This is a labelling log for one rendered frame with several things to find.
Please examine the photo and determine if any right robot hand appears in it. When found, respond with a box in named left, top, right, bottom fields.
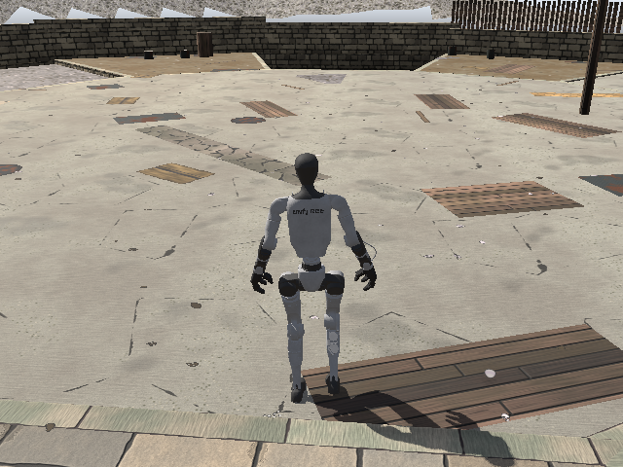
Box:
left=354, top=266, right=377, bottom=291

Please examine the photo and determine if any robot right foot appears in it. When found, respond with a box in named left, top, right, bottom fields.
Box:
left=325, top=374, right=340, bottom=395

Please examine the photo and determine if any left robot hand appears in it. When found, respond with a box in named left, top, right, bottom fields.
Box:
left=250, top=271, right=273, bottom=294

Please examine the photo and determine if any right robot forearm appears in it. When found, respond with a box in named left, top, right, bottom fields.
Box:
left=351, top=231, right=373, bottom=270

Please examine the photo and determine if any left robot forearm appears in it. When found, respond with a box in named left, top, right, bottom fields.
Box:
left=253, top=236, right=272, bottom=274

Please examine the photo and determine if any left robot upper arm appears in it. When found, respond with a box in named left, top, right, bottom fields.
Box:
left=262, top=197, right=288, bottom=251

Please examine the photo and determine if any robot right shin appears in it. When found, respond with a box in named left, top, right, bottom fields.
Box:
left=326, top=313, right=340, bottom=381

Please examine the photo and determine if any right robot upper arm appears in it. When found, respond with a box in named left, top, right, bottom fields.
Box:
left=328, top=195, right=360, bottom=247

